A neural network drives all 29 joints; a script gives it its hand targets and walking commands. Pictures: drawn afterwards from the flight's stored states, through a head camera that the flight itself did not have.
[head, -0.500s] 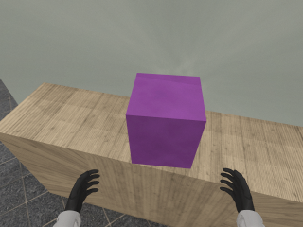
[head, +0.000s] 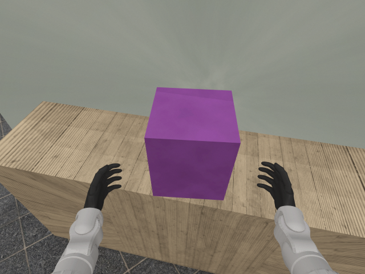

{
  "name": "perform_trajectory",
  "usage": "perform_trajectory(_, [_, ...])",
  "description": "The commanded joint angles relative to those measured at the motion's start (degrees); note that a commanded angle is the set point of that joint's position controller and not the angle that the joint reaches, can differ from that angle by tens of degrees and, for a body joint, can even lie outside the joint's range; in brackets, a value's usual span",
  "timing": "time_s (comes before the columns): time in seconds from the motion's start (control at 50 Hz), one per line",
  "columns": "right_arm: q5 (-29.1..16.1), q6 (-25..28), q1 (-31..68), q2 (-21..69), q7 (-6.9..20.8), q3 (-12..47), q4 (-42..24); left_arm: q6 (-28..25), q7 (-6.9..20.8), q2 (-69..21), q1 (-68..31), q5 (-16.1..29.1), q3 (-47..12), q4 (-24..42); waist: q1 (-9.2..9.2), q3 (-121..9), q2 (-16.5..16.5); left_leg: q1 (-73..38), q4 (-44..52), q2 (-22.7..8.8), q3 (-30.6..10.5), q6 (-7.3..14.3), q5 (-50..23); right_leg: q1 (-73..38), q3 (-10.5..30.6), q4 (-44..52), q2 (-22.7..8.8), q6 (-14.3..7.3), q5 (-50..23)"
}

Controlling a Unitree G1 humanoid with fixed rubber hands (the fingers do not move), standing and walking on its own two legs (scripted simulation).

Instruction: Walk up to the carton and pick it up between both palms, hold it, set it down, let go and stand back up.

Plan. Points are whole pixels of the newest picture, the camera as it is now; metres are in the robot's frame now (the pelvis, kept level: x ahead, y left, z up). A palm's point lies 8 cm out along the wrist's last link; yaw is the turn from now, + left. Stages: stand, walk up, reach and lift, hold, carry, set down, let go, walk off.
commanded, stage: reach and lift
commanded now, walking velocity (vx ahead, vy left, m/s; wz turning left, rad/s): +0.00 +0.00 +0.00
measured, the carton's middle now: (190, 145) +0.48 +0.01 +0.00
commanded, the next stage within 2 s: none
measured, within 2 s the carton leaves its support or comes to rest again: neither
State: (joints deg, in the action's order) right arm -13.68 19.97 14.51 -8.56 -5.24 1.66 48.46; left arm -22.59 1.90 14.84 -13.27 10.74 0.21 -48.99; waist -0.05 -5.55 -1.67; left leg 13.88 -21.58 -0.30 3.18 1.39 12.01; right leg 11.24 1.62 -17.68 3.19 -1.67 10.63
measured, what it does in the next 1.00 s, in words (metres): stands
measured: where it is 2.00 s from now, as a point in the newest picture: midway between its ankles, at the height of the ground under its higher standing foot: outside the picture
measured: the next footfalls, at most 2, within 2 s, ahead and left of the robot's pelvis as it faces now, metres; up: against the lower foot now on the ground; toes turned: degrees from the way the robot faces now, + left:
none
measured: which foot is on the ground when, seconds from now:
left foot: down 0.00-1.00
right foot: down 0.00-1.00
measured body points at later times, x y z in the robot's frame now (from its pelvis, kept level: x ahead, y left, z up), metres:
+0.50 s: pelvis -0.01 +0.00 +0.00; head -0.02 +0.02 +0.45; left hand +0.37 +0.22 +0.07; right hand +0.37 -0.20 +0.08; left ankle -0.01 +0.10 -0.75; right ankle -0.02 -0.10 -0.75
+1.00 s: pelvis -0.02 +0.00 +0.00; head +0.00 +0.02 +0.45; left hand +0.44 +0.21 +0.13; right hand +0.42 -0.20 +0.13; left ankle -0.01 +0.10 -0.75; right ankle -0.02 -0.10 -0.75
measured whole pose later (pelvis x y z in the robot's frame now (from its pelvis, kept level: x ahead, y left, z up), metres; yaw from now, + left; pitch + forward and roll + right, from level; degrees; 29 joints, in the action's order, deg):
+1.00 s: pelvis -0.02 +0.00 +0.00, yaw +0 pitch +11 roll -1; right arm -21.6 0.4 52.5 -16.7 -5.7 4.9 65.0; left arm -4.2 0.4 19.9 -53.0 16.2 -2.0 -67.5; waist 2.3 -10.0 -0.2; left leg 22.9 -21.2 0.0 2.2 1.7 9.2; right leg 19.8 0.8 -16.6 2.9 -1.2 7.6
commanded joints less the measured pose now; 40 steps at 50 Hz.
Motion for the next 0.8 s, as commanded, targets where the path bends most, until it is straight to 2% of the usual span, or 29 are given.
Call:
perform_trajectory(0.0, [-0.26, -2.35, 14.3, -5.92, -0.74, -1.79, -6.64, 1.88, -0.03, 5.2, -14.49, -0.99, 1.64, 6.34, -0.07, -11.37, 3.6, -13.39, 0.75, -1.36, -2.7, -4.33, -19.65, -0.89, 1.8, 3.64, -2.71, -0.31, -14.75])
perform_trajectory(0.26, [-1.48, -9.84, 28.12, -8.57, -1.33, -2.29, -4.33, 8.24, -1.24, 6.0, -29.06, -0.03, 1.27, 4.06, 0.71, -13.02, 3.74, -14.54, 2.04, -1.66, -3.15, -4.04, -17.47, -0.32, 0.79, 4.86, -2.63, -0.02, -13.55])
perform_trajectory(0.52, [-3.95, -13.12, 41.6, -11.55, -1.36, -0.37, 1.9, 10.92, -1.44, 8.52, -43.65, 2.37, 0.71, -4.38, 1.37, -18.64, 3.08, -13.45, 0.67, -1.65, -3.5, -3.29, -17.01, 3.03, 0.34, 3.61, -2.89, 1.22, -14.47])
perform_trajectory(0.78, [-6.81, -16.21, 53.23, -14.81, -0.91, 1.29, 6.6, 14.74, -1.37, 11.37, -56.13, 4.34, -0.16, -8.83, 1.99, -24.73, 3.35, -11.73, -0.84, -1.49, -3.74, -3.17, -18.96, 4.91, -0.14, 1.79, -2.51, 2.38, -18.21])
